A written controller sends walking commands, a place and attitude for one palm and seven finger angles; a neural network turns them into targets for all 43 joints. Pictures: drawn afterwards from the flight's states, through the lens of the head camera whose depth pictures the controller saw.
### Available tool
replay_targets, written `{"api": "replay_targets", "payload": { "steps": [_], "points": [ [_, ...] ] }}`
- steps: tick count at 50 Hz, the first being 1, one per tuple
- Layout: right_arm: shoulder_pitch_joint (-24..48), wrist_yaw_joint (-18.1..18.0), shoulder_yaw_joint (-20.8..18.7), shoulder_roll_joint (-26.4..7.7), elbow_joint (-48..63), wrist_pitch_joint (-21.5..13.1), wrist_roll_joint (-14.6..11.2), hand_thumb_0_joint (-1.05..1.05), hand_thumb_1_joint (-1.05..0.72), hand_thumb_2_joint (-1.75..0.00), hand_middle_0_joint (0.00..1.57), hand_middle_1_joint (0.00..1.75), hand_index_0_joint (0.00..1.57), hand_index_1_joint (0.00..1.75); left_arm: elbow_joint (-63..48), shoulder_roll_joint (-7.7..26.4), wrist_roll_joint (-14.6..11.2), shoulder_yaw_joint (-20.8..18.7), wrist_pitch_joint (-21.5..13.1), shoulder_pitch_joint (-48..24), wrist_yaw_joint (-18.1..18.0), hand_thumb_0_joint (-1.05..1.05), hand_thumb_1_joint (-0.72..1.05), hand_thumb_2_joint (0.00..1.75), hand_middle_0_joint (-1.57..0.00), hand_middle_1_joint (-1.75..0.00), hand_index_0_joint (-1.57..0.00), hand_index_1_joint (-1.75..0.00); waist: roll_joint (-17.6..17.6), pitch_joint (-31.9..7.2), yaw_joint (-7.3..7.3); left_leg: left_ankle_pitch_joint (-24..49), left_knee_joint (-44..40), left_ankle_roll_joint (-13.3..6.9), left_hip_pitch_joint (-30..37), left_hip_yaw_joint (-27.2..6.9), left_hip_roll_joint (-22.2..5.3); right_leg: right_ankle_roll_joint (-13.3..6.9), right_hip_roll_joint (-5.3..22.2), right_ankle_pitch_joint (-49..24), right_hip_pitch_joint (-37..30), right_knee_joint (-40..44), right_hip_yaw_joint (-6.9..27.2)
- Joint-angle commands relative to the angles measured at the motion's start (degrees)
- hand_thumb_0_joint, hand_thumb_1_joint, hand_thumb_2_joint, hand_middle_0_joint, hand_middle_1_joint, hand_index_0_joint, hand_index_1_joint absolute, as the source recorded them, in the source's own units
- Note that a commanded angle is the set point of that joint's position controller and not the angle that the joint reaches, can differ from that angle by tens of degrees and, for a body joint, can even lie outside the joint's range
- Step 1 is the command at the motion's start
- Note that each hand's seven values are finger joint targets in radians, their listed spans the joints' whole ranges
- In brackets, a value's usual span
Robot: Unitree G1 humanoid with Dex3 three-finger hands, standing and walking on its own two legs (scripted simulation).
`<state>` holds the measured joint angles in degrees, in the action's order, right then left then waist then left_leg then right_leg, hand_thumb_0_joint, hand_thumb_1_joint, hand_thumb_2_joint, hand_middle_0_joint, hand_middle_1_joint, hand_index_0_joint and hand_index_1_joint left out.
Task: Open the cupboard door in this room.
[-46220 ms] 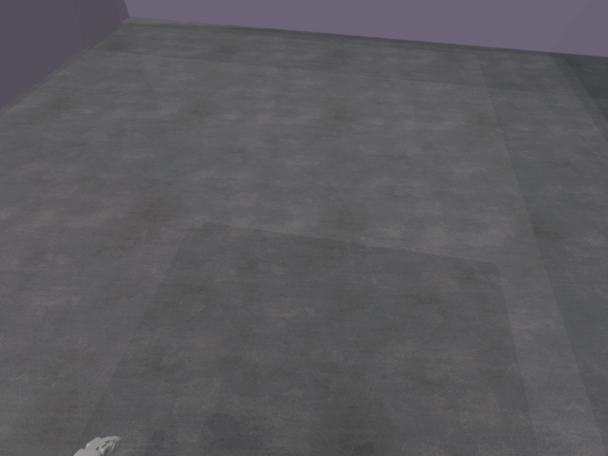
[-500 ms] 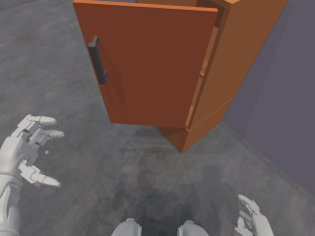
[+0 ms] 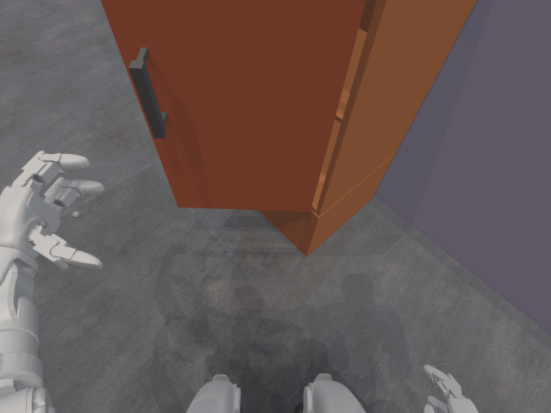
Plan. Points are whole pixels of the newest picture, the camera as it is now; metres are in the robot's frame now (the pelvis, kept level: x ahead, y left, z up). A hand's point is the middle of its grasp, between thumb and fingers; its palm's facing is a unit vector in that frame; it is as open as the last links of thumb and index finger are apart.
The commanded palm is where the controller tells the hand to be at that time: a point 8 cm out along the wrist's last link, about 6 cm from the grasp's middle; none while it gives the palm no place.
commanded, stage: move the hooked fingers beside the handle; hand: left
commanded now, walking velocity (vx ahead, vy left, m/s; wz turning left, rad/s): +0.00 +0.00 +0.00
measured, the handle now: (152, 95) +0.62 +0.24 +0.05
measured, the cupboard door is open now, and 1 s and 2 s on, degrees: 47 47 47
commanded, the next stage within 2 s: slide the fingers in behind the handle in 1.92 s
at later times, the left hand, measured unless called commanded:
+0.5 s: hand (90, 163) +0.45 +0.29 +0.06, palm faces +0.01 -1.00 -0.02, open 14.0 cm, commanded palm +0.44 +0.34 +0.05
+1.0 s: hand (102, 121) +0.54 +0.30 +0.06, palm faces +0.00 -1.00 -0.02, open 14.0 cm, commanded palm +0.54 +0.34 +0.05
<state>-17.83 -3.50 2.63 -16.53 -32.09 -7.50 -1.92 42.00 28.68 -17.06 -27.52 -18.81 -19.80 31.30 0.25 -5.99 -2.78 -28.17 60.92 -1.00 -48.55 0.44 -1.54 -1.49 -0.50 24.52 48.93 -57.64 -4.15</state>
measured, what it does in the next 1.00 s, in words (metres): stands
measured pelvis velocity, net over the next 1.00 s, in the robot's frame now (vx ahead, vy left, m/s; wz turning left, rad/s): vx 0.00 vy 0.02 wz -0.04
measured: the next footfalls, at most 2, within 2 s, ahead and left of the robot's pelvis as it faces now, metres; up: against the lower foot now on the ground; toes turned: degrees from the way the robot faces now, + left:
none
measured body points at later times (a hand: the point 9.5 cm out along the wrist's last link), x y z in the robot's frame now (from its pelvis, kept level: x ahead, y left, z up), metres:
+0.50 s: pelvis -0.01 +0.01 -0.01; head +0.13 +0.03 +0.42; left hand +0.45 +0.35 +0.06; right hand +0.04 -0.27 -0.11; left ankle +0.01 +0.11 -0.67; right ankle +0.03 -0.11 -0.67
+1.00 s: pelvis +0.00 +0.02 -0.03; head +0.18 +0.05 +0.38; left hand +0.53 +0.35 +0.07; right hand -0.02 -0.25 -0.12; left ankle +0.01 +0.11 -0.67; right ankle +0.03 -0.11 -0.67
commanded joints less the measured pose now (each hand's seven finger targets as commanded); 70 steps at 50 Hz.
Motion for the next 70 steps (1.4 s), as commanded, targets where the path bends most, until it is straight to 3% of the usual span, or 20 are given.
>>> {"api": "replay_targets", "payload": {
  "steps": [1, 9, 11, 15, 19, 23, 30, 35, 38, 41, 44, 46, 49, 51, 54, 58, 63, 65, 67, 70],
  "points": [
    [-3.11, -0.58, -3.99, -9.45, 5.4, -1.19, -0.03, 0.0, -0.9, -0.9, 0.2, 0.3, 0.2, 0.3, -7.19, 17.38, -0.35, -3.55, -4.43, -19.97, -0.16, 0.0, -0.5, 0.3, -0.3, -1.2, -0.3, -1.2, 5.49, -18.39, -0.54, 15.26, -8.6, -0.37, 7.14, -1.57, 0.91, -0.08, -1.14, -11.2, -11.43, 6.66, 3.43],
    [-5.81, -0.89, -3.94, -10.36, 2.92, 0.87, 0.47, 0.0, -0.9, -0.9, 0.2, 0.3, 0.2, 0.3, 2.03, 23.66, 2.24, -5.18, -6.72, -33.93, 0.1, 0.0, -0.5, 0.3, -0.3, -1.2, -0.3, -1.2, 6.1, -22.11, -1.68, 14.71, -6.35, -0.79, 5.68, -2.12, 0.73, -0.32, -1.35, -10.04, -9.63, 5.04, 3.94],
    [-6.64, -0.73, -3.97, -10.43, 2.45, 1.62, 0.47, 0.0, -0.9, -0.9, 0.2, 0.3, 0.2, 0.3, 4.88, 24.76, 3.34, -5.31, -6.66, -34.75, 0.42, 0.0, -0.5, 0.3, -0.3, -1.2, -0.3, -1.2, 8.07, -23.25, -1.9, 16.24, -6.03, -0.62, 6.71, -2.03, 0.58, -0.23, -1.33, -11.5, -8.7, 4.74, 3.82],
    [-8.17, -0.27, -4.01, -10.97, 2.23, 3.2, 0.83, 0.0, -0.9, -0.9, 0.2, 0.3, 0.2, 0.3, 7.79, 27.74, 3.66, -7.52, -6.58, -35.44, 0.73, 0.0, -0.5, 0.3, -0.3, -1.2, -0.3, -1.2, 7.02, -25.47, -1.48, 20.78, -5.29, -0.52, 7.4, -2.53, 0.19, -0.24, -1.67, -15.07, -9.03, 3.73, 3.35],
    [-8.87, -0.02, -3.79, -11.04, 2.24, 4.58, 0.94, 0.0, -0.9, -0.9, 0.2, 0.3, 0.2, 0.3, 10.19, 27.25, 4.46, -5.59, -6.13, -40.9, 0.68, 0.0, -0.5, 0.3, -0.3, -1.2, -0.3, -1.2, 6.35, -23.16, -3.46, 18.52, -4.79, -0.96, 5.49, -2.62, 0.11, -0.04, -1.96, -13.2, -6.37, 3.76, 3.18],
    [-10.07, 0.09, -3.7, -11.69, 1.92, 5.93, 1.29, 0.0, -0.9, -0.9, 0.2, 0.3, 0.2, 0.3, 12.08, 32.25, 6.05, -8.19, -6.41, -43.27, 0.4, 0.0, -0.5, 0.3, -0.3, -1.2, -0.3, -1.2, 7.94, -25.54, -3.38, 18.67, -3.87, -0.89, 4.85, -2.68, -0.02, 0.11, -1.9, -13.18, -6.39, 3.3, 3.43],
    [-11.98, 0.21, -3.41, -12.37, 0.46, 7.73, 1.72, 0.0, -0.9, -0.9, 0.2, 0.3, 0.2, 0.3, 13.8, 32.03, 7.29, -5.66, -6.12, -50.76, 0.46, 0.0, -0.5, 0.3, -0.3, -1.2, -0.3, -1.2, 12.1, -27.44, -5.75, 22.33, -3.11, -0.18, 10.59, -4.66, -0.75, -0.04, -2.32, -12.06, 0.45, 2.67, 2.01],
    [-13.18, 0.28, -2.9, -12.52, -0.01, 8.7, 2.02, 0.0, -0.9, -0.9, 0.2, 0.3, 0.2, 0.3, 16.7, 33.58, 8.72, -5.34, -4.88, -54.2, -0.62, 0.0, -0.5, 0.3, -0.3, -1.2, -0.3, -1.2, 11.81, -27.72, -7.17, 23.18, -2.24, -0.21, 10.14, -5.35, -0.96, 0.13, -2.44, -12.02, 2.18, 2.54, 1.68],
    [-13.55, 0.28, -2.4, -12.62, -0.02, 9.32, 2.2, 0.0, -0.9, -0.9, 0.2, 0.3, 0.2, 0.3, 17.32, 35.97, 10.2, -5.42, -4.14, -58.04, -1.56, 0.0, -0.5, 0.3, -0.3, -1.2, -0.3, -1.2, 12.93, -26.39, -8.23, 21.76, -1.62, -0.53, 7.74, -5.26, -0.99, 0.29, -2.32, -11.53, 2.65, 2.39, 1.76],
    [-14.54, 0.36, -2.17, -12.99, 0.41, 9.85, 2.47, 0.0, -0.9, -0.9, 0.2, 0.3, 0.2, 0.3, 18.07, 39.76, 11.0, -7.56, -4.09, -58.51, -1.81, 0.0, -0.5, 0.3, -0.3, -1.2, -0.3, -1.2, 13.12, -29.86, -8.02, 24.96, -0.85, -0.28, 8.72, -5.67, -1.12, 0.18, -2.58, -13.36, 1.95, 1.58, 1.49],
    [-15.12, 0.58, -1.82, -12.72, 0.52, 10.41, 2.43, 0.0, -0.9, -0.9, 0.2, 0.3, 0.2, 0.3, 19.33, 38.04, 11.45, -5.56, -3.42, -60.54, -1.71, 0.0, -0.5, 0.3, -0.3, -1.2, -0.3, -1.2, 14.26, -28.1, -9.17, 26.07, -0.48, -0.18, 9.54, -6.06, -1.31, 0.1, -2.86, -13.25, 4.53, 1.55, 1.0],
    [-15.38, 0.44, -1.53, -13.28, 0.52, 10.83, 2.53, 0.0, -0.9, -0.9, 0.2, 0.3, 0.2, 0.3, 20.86, 41.92, 12.14, -7.53, -2.64, -61.7, -1.85, 0.0, -0.5, 0.3, -0.3, -1.2, -0.3, -1.2, 13.24, -29.0, -9.56, 24.52, 0.25, -0.58, 6.79, -5.81, -1.38, 0.48, -2.8, -13.19, 3.47, 1.45, 1.36],
    [-15.74, 0.41, -0.75, -13.02, 0.94, 11.17, 2.44, 0.0, -0.9, -0.9, 0.2, 0.3, 0.2, 0.3, 22.16, 41.76, 12.77, -5.86, -1.68, -64.6, -1.61, 0.0, -0.5, 0.3, -0.3, -1.2, -0.3, -1.2, 14.19, -27.69, -10.75, 24.39, 0.89, -0.86, 5.27, -5.67, -1.27, 0.32, -3.03, -13.7, 4.24, 1.09, 1.13],
    [-16.61, 0.29, -0.63, -13.44, 0.75, 11.61, 2.71, 0.0, -0.9, -0.9, 0.2, 0.3, 0.2, 0.3, 21.54, 45.97, 14.06, -7.63, -1.66, -66.08, -1.78, 0.0, -0.5, 0.3, -0.3, -1.2, -0.3, -1.2, 15.98, -30.67, -10.59, 26.49, 1.74, -0.61, 6.06, -6.1, -1.48, 0.43, -2.98, -14.5, 4.22, 0.43, 1.15],
    [-17.14, 0.43, -0.15, -13.3, 0.37, 11.84, 2.79, 0.0, -0.9, -0.9, 0.2, 0.3, 0.2, 0.3, 22.67, 44.1, 14.43, -5.33, -1.08, -69.45, -1.64, 0.0, -0.5, 0.3, -0.3, -1.2, -0.3, -1.2, 17.17, -29.51, -12.56, 27.35, 2.58, -0.54, 7.15, -6.83, -1.85, 0.38, -3.19, -13.85, 7.86, 0.07, 0.43],
    [-18.33, 0.61, 0.26, -13.5, 0.61, 12.64, 3.07, 0.0, -0.9, -0.9, 0.2, 0.3, 0.2, 0.3, 24.31, 47.01, 15.57, -6.61, 0.35, -67.9, -1.29, 0.0, -0.5, 0.3, -0.3, -1.2, -0.3, -1.2, 18.26, -31.87, -12.17, 29.75, 3.41, -0.46, 6.83, -7.03, -2.0, 0.46, -3.28, -15.24, 7.14, -0.4, 0.28],
    [-19.3, 1.23, -0.26, -13.48, 0.75, 13.7, 3.3, 0.0, -0.9, -0.9, 0.2, 0.3, 0.2, 0.3, 20.66, 46.47, 15.45, -6.95, 1.33, -67.7, -0.8, 0.0, -0.5, 0.3, -0.3, -1.2, -0.3, -1.2, 19.8, -33.14, -12.1, 33.15, 3.29, 0.15, 10.52, -7.72, -2.61, 0.54, -3.59, -15.17, 9.44, -0.27, -0.44],
    [-20.0, 1.51, -0.64, -13.5, 0.21, 13.84, 3.44, 0.0, -0.9, -0.9, 0.2, 0.3, 0.2, 0.3, 17.68, 46.74, 15.08, -7.9, 0.72, -68.57, -1.01, 0.0, -0.5, 0.3, -0.3, -1.2, -0.3, -1.2, 22.71, -35.14, -11.7, 37.85, 2.89, 1.26, 15.34, -8.97, -3.08, 0.31, -3.65, -15.23, 11.3, -0.24, -0.94],
    [-20.23, 1.78, -0.93, -13.46, -0.06, 13.96, 3.67, 0.0, -0.9, -0.9, 0.2, 0.3, 0.2, 0.3, 16.25, 48.11, 14.67, -9.89, 0.5, -67.37, -1.37, 0.0, -0.5, 0.3, -0.3, -1.2, -0.3, -1.2, 22.17, -36.68, -11.3, 39.64, 3.18, 1.19, 16.08, -8.79, -3.13, 0.4, -3.77, -16.63, 9.8, -0.01, -0.75],
    [-20.42, 2.39, -1.1, -13.12, -0.16, 14.2, 3.59, 0.0, -0.9, -0.9, 0.2, 0.3, 0.2, 0.3, 16.41, 46.27, 14.73, -9.38, 0.79, -65.19, -1.68, 0.0, -0.5, 0.3, -0.3, -1.2, -0.3, -1.2, 22.43, -35.3, -10.9, 40.9, 2.34, 1.48, 17.3, -8.99, -3.15, 0.29, -3.95, -16.63, 9.8, 0.83, -0.9]
  ]
}}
